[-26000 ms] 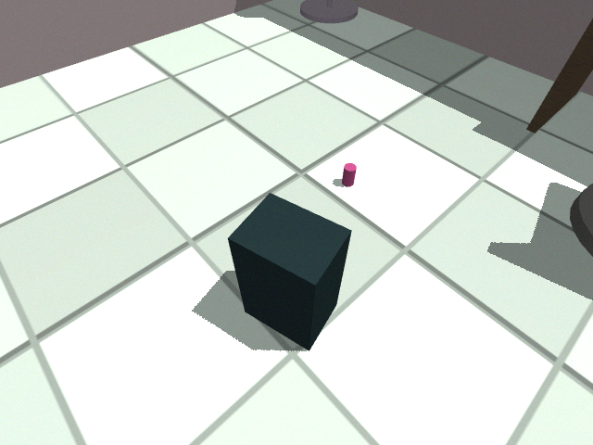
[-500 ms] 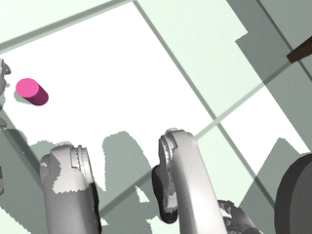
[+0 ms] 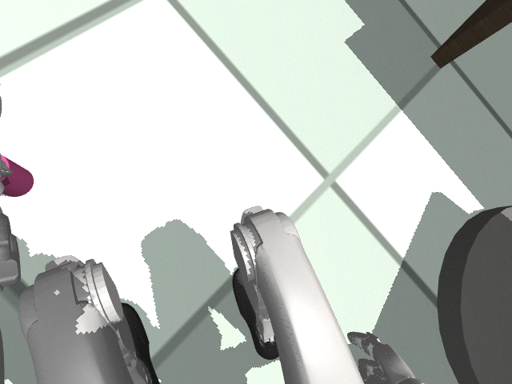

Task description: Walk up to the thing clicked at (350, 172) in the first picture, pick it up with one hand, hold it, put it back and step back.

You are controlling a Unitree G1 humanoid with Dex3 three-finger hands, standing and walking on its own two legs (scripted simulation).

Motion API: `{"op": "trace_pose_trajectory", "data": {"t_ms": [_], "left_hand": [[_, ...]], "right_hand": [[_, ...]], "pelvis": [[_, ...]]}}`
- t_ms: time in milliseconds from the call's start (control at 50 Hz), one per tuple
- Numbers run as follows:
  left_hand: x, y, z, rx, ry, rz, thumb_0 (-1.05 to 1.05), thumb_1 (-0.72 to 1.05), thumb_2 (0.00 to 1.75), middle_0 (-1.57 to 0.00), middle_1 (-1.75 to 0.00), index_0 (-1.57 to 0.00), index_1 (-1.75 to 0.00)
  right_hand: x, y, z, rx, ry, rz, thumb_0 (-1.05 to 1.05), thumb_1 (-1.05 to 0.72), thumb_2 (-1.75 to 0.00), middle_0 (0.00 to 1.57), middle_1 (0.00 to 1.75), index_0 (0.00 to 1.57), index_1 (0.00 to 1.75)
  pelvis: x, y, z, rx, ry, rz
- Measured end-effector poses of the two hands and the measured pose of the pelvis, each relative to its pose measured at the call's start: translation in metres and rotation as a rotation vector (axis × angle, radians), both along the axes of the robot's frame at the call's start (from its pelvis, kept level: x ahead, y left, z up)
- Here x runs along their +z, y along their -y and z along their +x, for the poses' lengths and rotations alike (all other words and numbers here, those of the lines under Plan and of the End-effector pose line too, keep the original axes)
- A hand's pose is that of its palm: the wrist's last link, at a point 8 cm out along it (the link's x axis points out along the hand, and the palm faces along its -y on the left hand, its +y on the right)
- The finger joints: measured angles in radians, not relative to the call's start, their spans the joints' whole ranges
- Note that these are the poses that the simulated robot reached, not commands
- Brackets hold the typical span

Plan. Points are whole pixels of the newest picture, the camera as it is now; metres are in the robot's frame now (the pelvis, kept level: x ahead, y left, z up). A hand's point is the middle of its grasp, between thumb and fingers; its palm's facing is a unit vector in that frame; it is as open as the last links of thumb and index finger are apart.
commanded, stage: approach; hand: left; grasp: from above
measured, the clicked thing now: (3, 175) +0.48 +0.32 -0.28
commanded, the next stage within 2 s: rest palm in 0.34 s
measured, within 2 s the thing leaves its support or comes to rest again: neither
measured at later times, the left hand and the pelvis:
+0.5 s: hand out of the picture +0.47 +0.33 -0.16, palm faces -0.38 -0.05 -0.93, open 13.9 cm; pelvis +0.00 +0.01 +0.00, yaw +1 degrees
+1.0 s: hand out of the picture +0.47 +0.32 -0.22, palm faces -0.48 -0.10 -0.87, open 14.2 cm; pelvis +0.00 +0.00 -0.02, yaw -1 degrees
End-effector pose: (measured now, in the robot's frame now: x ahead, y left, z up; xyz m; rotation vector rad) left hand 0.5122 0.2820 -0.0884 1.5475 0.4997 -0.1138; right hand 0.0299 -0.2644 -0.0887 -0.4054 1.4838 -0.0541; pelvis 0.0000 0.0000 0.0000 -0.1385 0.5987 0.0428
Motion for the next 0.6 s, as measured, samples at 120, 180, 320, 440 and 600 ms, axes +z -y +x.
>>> {"op": "trace_pose_trajectory", "data": {"t_ms": [120,180,320,440,600], "left_hand": [[-0.01,-0.027,-0.023,0.084,-0.134,-0.013,0.0,-0.52,0.96,-0.07,-1.06,-0.09,-1.05],[-0.021,-0.045,-0.044,0.095,-0.194,-0.039,0.0,-0.51,0.94,-0.07,-1.08,-0.09,-1.05],[-0.032,-0.064,-0.074,-0.036,-0.135,-0.08,0.0,-0.5,0.92,-0.08,-1.09,-0.11,-1.06],[-0.019,-0.055,-0.06,-0.105,-0.016,-0.074,0.0,-0.51,0.96,-0.08,-1.08,-0.1,-1.06],[-0.009,-0.039,-0.019,-0.043,0.001,-0.034,0.0,-0.51,1.0,-0.08,-1.06,-0.09,-1.05]], "right_hand": [[-0.003,-0.004,-0.007,-0.01,-0.03,0.033,0.0,-0.92,-0.9,0.2,0.3,0.2,0.3],[-0.005,-0.004,-0.004,0.017,-0.05,0.035,0.0,-0.92,-0.9,0.2,0.3,0.2,0.3],[-0.005,0.003,0.019,0.101,-0.074,-0.011,0.0,-0.92,-0.9,0.2,0.3,0.2,0.3],[-0.001,0.007,0.055,0.143,0.01,-0.068,0.0,-0.92,-0.9,0.2,0.3,0.2,0.3],[0.007,0.0,0.063,0.143,0.104,-0.075,0.0,-0.91,-0.9,0.2,0.3,0.2,0.3]], "pelvis": [[0.002,0.002,-0.002,0.001,0.02,0.006],[0.002,0.002,-0.002,0.006,0.029,0.004],[-0.004,0.0,-0.002,0.022,0.041,-0.007],[-0.004,-0.004,-0.002,0.031,0.04,-0.017],[-0.003,-0.008,-0.003,0.021,0.022,-0.031]]}}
